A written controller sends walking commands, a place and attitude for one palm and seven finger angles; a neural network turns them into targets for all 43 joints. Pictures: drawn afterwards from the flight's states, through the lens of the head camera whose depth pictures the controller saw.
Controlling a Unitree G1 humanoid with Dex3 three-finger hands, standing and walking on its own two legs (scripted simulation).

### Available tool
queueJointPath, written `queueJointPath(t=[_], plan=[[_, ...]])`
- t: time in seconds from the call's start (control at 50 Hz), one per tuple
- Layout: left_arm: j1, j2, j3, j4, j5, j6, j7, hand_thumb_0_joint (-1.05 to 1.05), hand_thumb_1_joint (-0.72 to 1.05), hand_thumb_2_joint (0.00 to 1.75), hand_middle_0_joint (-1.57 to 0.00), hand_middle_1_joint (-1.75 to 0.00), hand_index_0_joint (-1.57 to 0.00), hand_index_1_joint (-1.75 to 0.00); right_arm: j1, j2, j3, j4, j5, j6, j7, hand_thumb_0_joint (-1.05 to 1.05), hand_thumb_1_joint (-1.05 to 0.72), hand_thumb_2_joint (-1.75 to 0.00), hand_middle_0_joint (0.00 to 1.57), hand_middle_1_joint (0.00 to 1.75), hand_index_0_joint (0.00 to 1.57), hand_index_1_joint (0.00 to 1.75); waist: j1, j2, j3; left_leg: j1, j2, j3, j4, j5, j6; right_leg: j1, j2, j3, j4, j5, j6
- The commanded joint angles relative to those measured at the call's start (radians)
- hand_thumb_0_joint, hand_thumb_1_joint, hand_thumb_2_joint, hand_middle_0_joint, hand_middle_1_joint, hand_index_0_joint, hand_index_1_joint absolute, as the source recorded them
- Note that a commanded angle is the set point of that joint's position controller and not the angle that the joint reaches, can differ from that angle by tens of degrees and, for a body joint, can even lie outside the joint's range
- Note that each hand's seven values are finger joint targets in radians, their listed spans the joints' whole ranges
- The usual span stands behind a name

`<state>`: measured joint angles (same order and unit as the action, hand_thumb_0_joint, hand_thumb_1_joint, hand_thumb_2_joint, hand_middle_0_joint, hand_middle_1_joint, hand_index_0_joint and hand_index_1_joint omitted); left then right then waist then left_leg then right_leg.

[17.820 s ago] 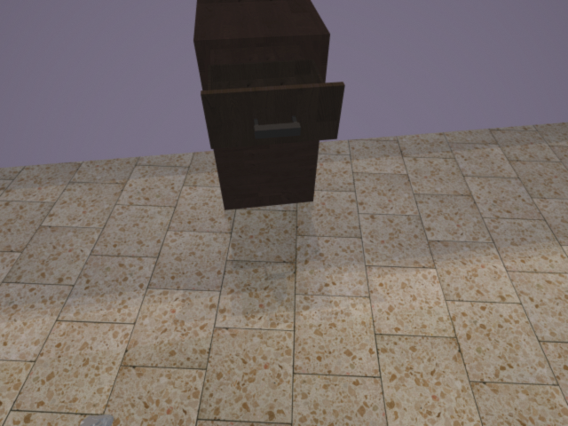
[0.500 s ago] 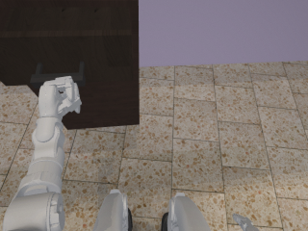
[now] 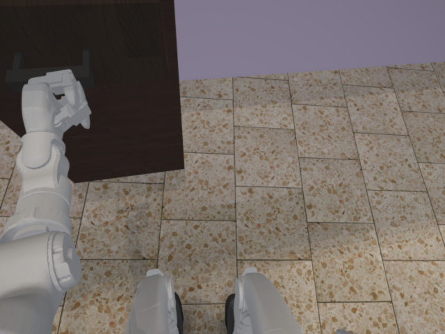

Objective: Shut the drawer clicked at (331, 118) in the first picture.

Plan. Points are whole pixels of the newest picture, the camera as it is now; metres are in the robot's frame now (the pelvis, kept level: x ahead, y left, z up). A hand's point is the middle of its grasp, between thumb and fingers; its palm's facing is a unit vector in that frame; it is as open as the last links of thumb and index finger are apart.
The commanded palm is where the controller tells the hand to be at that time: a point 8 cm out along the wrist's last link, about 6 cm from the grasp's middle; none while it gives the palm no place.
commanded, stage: push the drawer shut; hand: left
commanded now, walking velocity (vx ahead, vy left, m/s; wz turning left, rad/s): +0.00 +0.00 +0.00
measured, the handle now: (52, 68) +0.57 +0.27 +0.04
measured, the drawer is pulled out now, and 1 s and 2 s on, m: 0.03 0.00 0.00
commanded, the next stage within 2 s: pull the fist back off the drawer in 0.72 s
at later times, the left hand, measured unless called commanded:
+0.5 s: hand (77, 89) +0.53 +0.22 +0.03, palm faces +0.11 -0.99 -0.03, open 2.8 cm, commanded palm +0.55 +0.25 +0.04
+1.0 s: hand (72, 86) +0.54 +0.23 +0.03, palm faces +0.11 -0.99 -0.04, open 3.1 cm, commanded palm +0.56 +0.23 +0.04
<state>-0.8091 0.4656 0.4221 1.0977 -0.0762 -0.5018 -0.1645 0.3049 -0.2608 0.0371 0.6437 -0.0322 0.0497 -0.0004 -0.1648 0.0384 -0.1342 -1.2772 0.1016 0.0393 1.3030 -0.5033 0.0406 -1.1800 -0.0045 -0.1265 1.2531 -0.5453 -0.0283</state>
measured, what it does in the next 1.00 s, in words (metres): stands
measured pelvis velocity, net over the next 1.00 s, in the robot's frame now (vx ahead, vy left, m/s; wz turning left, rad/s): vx -0.04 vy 0.01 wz -0.01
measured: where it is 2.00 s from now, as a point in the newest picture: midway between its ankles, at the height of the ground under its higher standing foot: outside the picture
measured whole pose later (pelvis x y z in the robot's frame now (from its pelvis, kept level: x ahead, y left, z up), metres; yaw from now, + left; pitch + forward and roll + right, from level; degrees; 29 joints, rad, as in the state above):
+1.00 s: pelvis -0.04 +0.01 -0.03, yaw -1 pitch +31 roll -8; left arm -1.18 0.70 0.37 1.30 0.01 -0.37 -0.14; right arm 0.35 -0.27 0.11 0.67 -0.06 -0.05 -0.02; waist -0.27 0.04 -0.11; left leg -1.50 0.09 -0.02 1.38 -0.44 0.06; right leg -1.37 0.00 -0.17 1.31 -0.48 -0.02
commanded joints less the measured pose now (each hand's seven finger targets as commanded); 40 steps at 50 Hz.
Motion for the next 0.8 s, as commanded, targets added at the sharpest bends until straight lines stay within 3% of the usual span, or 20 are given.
queueJointPath(t=[0.0,0.06,0.12,0.16,0.2,0.24,0.28,0.34,0.4,0.46,0.5,0.58,0.64,0.7,0.78], plan=[[-0.439,0.296,0.059,-0.215,-0.020,-0.061,0.006,0.00,0.90,0.90,-1.40,-1.60,-1.40,-1.60,0.163,-0.187,-0.065,-0.053,0.000,-0.006,-0.006,0.00,-0.90,-0.90,0.20,0.30,0.20,0.30,-0.012,0.122,-0.547,0.457,-0.054,-0.105,-0.119,0.331,-0.006,0.187,0.045,0.096,-0.166,0.279,0.013],[-0.469,0.322,0.070,-0.177,-0.011,-0.049,0.004,0.00,0.90,0.90,-1.40,-1.60,-1.40,-1.60,0.171,-0.190,-0.060,-0.051,-0.001,-0.001,-0.007,0.00,-0.90,-0.90,0.20,0.30,0.20,0.30,-0.028,0.116,-0.514,0.425,-0.050,-0.109,-0.114,0.310,-0.003,0.164,0.047,0.092,-0.161,0.260,0.012],[-0.516,0.336,0.068,-0.201,0.000,-0.048,0.009,0.00,0.90,0.90,-1.40,-1.60,-1.40,-1.60,0.181,-0.195,-0.061,-0.049,-0.005,0.004,-0.005,0.00,-0.90,-0.90,0.20,0.30,0.20,0.30,-0.031,0.165,-0.549,0.478,-0.046,-0.121,-0.112,0.342,-0.007,0.131,0.047,0.085,-0.154,0.264,0.011],[-0.533,0.323,0.059,-0.168,0.002,-0.042,0.013,0.00,0.90,0.90,-1.40,-1.60,-1.40,-1.60,0.188,-0.196,-0.059,-0.045,-0.007,0.006,-0.002,0.00,-0.90,-0.90,0.20,0.30,0.20,0.30,-0.045,0.158,-0.529,0.481,-0.044,-0.131,-0.114,0.340,-0.007,0.103,0.048,0.078,-0.154,0.253,0.009],[-0.572,0.357,0.073,-0.171,0.012,-0.039,0.019,0.00,0.90,0.90,-1.40,-1.60,-1.40,-1.60,0.197,-0.202,-0.058,-0.039,-0.010,0.010,-0.003,0.00,-0.90,-0.90,0.20,0.30,0.20,0.30,-0.050,0.161,-0.537,0.485,-0.040,-0.135,-0.109,0.341,-0.008,0.093,0.048,0.075,-0.149,0.248,0.011],[-0.592,0.338,0.055,-0.188,0.017,-0.038,0.021,0.00,0.90,0.90,-1.40,-1.60,-1.40,-1.60,0.202,-0.198,-0.059,-0.039,-0.013,0.011,0.002,0.00,-0.90,-0.90,0.20,0.30,0.20,0.30,-0.051,0.196,-0.571,0.510,-0.042,-0.134,-0.103,0.369,-0.009,0.093,0.048,0.076,-0.150,0.266,0.009],[-0.604,0.377,0.079,-0.151,0.024,-0.030,0.026,0.00,0.90,0.90,-1.40,-1.60,-1.40,-1.60,0.211,-0.207,-0.056,-0.034,-0.014,0.016,0.001,0.00,-0.90,-0.90,0.20,0.30,0.20,0.30,-0.064,0.161,-0.555,0.493,-0.038,-0.144,-0.098,0.366,-0.007,0.078,0.049,0.071,-0.145,0.260,0.010],[-0.673,0.394,0.073,-0.130,0.031,-0.020,0.022,0.00,0.90,0.90,-1.40,-1.60,-1.40,-1.60,0.216,-0.206,-0.051,-0.030,-0.014,0.016,-0.002,0.00,-0.90,-0.90,0.20,0.30,0.20,0.30,-0.088,0.138,-0.526,0.420,-0.039,-0.135,-0.083,0.304,0.001,0.088,0.051,0.081,-0.152,0.229,0.015],[-0.741,0.423,0.071,-0.124,0.043,-0.018,0.024,0.00,0.90,0.90,-1.40,-1.60,-1.40,-1.60,0.223,-0.213,-0.046,-0.024,-0.016,0.010,-0.007,0.00,-0.90,-0.90,0.20,0.30,0.20,0.30,-0.100,0.182,-0.544,0.427,-0.040,-0.146,-0.078,0.276,0.000,0.045,0.051,0.078,-0.144,0.196,0.012],[-0.805,0.441,0.061,-0.090,0.045,-0.009,0.024,0.00,0.90,0.90,-1.40,-1.60,-1.40,-1.60,0.227,-0.218,-0.037,-0.017,-0.018,0.000,-0.011,0.00,-0.90,-0.90,0.20,0.30,0.20,0.30,-0.127,0.200,-0.501,0.396,-0.040,-0.154,-0.074,0.218,0.003,0.000,0.052,0.076,-0.141,0.156,0.010],[-0.843,0.470,0.060,-0.105,0.054,-0.009,0.021,0.00,0.90,0.90,-1.40,-1.60,-1.40,-1.60,0.229,-0.224,-0.034,-0.017,-0.020,-0.005,-0.014,0.00,-0.90,-0.90,0.20,0.30,0.20,0.30,-0.127,0.231,-0.544,0.407,-0.039,-0.164,-0.068,0.210,0.000,-0.014,0.051,0.074,-0.131,0.145,0.008],[-0.908,0.436,0.008,-0.098,0.060,0.007,0.023,0.00,0.90,0.90,-1.40,-1.60,-1.40,-1.60,0.231,-0.230,-0.028,-0.010,-0.021,-0.017,-0.016,0.00,-0.90,-0.90,0.20,0.30,0.20,0.30,-0.149,0.291,-0.527,0.448,-0.032,-0.200,-0.089,0.137,-0.007,-0.105,0.049,0.059,-0.119,0.109,0.004],[-0.934,0.458,0.006,-0.066,0.062,0.033,0.039,0.00,0.90,0.90,-1.40,-1.60,-1.40,-1.60,0.231,-0.239,-0.021,-0.007,-0.019,-0.033,-0.024,0.00,-0.90,-0.90,0.20,0.30,0.20,0.30,-0.166,0.252,-0.496,0.397,-0.029,-0.212,-0.105,0.023,-0.002,-0.116,0.046,0.066,-0.129,0.060,0.010],[-0.984,0.477,-0.008,-0.091,0.069,0.041,0.043,0.00,0.90,0.90,-1.40,-1.60,-1.40,-1.60,0.231,-0.243,-0.014,-0.004,-0.018,-0.054,-0.032,0.00,-0.90,-0.90,0.20,0.30,0.20,0.30,-0.168,0.305,-0.541,0.408,-0.027,-0.222,-0.112,-0.012,-0.003,-0.130,0.042,0.067,-0.119,0.046,0.009],[-0.996,0.478,-0.023,-0.079,0.071,0.054,0.047,0.00,0.90,0.90,-1.40,-1.60,-1.40,-1.60,0.231,-0.248,-0.006,0.003,-0.016,-0.080,-0.039,0.00,-0.90,-0.90,0.20,0.30,0.20,0.30,-0.177,0.315,-0.521,0.410,-0.020,-0.235,-0.131,-0.056,-0.007,-0.154,0.041,0.062,-0.121,0.029,0.009]])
